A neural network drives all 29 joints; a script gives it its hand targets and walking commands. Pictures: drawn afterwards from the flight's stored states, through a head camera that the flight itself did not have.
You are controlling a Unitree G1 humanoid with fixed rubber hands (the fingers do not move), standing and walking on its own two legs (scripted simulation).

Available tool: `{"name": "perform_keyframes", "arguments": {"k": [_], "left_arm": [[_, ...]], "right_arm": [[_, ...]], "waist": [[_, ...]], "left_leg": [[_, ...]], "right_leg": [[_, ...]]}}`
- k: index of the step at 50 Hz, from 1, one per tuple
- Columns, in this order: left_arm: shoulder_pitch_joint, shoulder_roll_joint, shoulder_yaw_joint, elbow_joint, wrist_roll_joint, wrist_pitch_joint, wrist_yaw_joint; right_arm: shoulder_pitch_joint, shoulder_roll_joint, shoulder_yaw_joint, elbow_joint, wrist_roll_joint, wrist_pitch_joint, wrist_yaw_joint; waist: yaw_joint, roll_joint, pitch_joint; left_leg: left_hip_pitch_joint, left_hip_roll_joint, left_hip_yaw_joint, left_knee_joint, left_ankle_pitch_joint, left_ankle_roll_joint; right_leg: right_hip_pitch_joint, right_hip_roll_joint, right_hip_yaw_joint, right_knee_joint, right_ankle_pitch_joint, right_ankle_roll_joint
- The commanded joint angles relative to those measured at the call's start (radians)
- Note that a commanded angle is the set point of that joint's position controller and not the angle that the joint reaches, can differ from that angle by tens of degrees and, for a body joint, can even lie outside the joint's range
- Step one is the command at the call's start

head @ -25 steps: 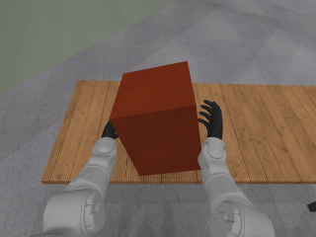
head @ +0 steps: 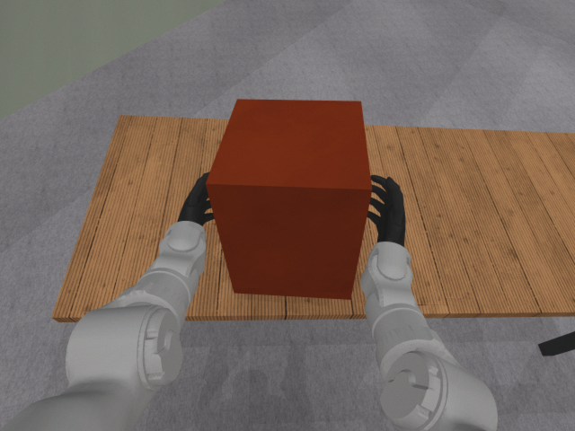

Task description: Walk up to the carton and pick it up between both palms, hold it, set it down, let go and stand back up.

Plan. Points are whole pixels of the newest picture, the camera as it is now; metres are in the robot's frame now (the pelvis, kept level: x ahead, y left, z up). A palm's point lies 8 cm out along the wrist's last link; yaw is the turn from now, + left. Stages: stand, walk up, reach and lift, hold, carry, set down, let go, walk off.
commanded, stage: set down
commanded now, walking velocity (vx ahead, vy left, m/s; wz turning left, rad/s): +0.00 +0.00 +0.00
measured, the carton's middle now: (294, 201) +0.47 -0.07 -0.02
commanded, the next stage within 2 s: none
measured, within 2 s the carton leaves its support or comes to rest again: neither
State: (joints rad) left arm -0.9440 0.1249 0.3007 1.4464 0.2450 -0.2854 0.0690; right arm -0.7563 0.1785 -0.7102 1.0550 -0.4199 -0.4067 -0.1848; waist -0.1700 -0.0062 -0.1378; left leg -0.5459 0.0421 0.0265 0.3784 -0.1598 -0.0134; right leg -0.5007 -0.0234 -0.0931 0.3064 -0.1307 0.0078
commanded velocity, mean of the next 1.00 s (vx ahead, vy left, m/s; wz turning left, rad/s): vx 0.00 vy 0.00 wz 0.00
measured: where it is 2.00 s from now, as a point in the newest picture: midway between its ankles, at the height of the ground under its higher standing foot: outside the picture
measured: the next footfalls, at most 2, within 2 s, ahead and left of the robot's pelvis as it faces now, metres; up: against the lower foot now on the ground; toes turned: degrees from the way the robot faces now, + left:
none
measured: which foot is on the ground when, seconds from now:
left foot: down 0.00-1.00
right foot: down 0.00-1.00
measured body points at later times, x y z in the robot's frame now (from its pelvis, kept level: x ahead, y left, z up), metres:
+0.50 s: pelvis +0.00 +0.01 -0.01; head +0.13 +0.03 +0.42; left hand +0.48 +0.08 -0.01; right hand +0.39 -0.20 +0.00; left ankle -0.01 +0.12 -0.74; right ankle -0.01 -0.13 -0.74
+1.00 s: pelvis -0.02 +0.01 -0.01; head +0.13 +0.03 +0.41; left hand +0.49 +0.08 -0.01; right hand +0.39 -0.20 +0.00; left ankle -0.01 +0.12 -0.74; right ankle -0.01 -0.12 -0.74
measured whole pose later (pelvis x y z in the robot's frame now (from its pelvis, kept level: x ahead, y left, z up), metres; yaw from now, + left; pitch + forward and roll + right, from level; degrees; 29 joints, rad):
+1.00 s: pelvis -0.02 +0.01 -0.01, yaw +0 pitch +26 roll -2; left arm -1.20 0.24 0.28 1.68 0.19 -0.37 -0.01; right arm -0.89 0.20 -0.86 1.04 -0.50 -0.37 -0.14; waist -0.22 0.01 -0.13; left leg -0.74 0.03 0.01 0.44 -0.15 0.00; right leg -0.69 -0.03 -0.10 0.36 -0.11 0.01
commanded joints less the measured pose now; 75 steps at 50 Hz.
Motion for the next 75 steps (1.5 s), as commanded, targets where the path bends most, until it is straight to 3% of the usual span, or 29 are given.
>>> {"name": "perform_keyframes", "arguments": {"k": [1, 6, 12, 24, 37, 44, 64, 75], "left_arm": [[-0.781, -0.588, -0.137, -0.195, 0.06, -0.166, -0.173], [-0.735, -0.597, -0.171, -0.146, 0.042, -0.194, -0.171], [-0.693, -0.565, -0.172, -0.055, 0.041, -0.204, -0.183], [-0.779, -0.537, -0.147, 0.039, 0.037, -0.204, -0.196], [-0.889, -0.471, -0.096, 0.11, 0.032, -0.177, -0.227], [-0.911, -0.448, -0.077, 0.116, 0.031, -0.158, -0.236], [-0.879, -0.45, -0.028, 0.071, 0.084, -0.117, -0.234], [-0.852, -0.448, -0.002, 0.054, 0.122, -0.097, -0.238]], "right_arm": [[-0.622, 0.521, 0.363, 0.062, -0.098, -0.043, 0.184], [-0.619, 0.51, 0.401, 0.044, -0.093, -0.079, 0.185], [-0.616, 0.481, 0.417, 0.048, -0.083, -0.091, 0.188], [-0.653, 0.439, 0.311, 0.113, -0.093, -0.08, 0.195], [-0.712, 0.426, 0.178, 0.102, -0.159, -0.006, 0.194], [-0.732, 0.421, 0.145, 0.086, -0.175, 0.027, 0.195], [-0.718, 0.421, 0.111, 0.046, -0.193, 0.053, 0.195], [-0.691, 0.428, 0.089, 0.021, -0.215, 0.068, 0.188]], "waist": [[0.002, 0.134, -0.804], [-0.002, 0.124, -0.865], [-0.006, 0.1, -0.831], [-0.028, 0.182, -0.79], [-0.073, 0.176, -0.777], [-0.086, 0.182, -0.779], [-0.1, 0.212, -0.765], [-0.114, 0.212, -0.747]], "left_leg": [[0.26, -0.028, 0.025, 0.054, 0.412, -0.055], [0.223, -0.024, 0.014, 0.089, 0.488, -0.053], [0.161, -0.028, 0.005, 0.1, 0.463, -0.036], [0.305, -0.017, -0.004, 0.145, 0.492, -0.076], [0.259, -0.026, 0.01, 0.102, 0.256, -0.059], [0.272, -0.023, 0.005, 0.094, 0.242, -0.063], [0.37, -0.01, -0.012, 0.1, 0.359, -0.093], [0.344, -0.017, -0.008, 0.082, 0.307, -0.086]], "right_leg": [[0.445, 0.021, -0.002, 0.12, 0.656, -0.008], [0.446, 0.027, 0.0, 0.149, 0.751, -0.01], [0.455, 0.025, 0.007, 0.165, 0.776, -0.008], [0.228, 0.041, -0.022, 0.125, 0.598, -0.022], [0.152, 0.023, -0.027, 0.108, 0.434, -0.013], [0.127, 0.019, -0.032, 0.102, 0.409, -0.012], [0.066, 0.021, -0.05, 0.074, 0.427, -0.013], [0.077, 0.014, -0.05, 0.068, 0.434, -0.008]]}}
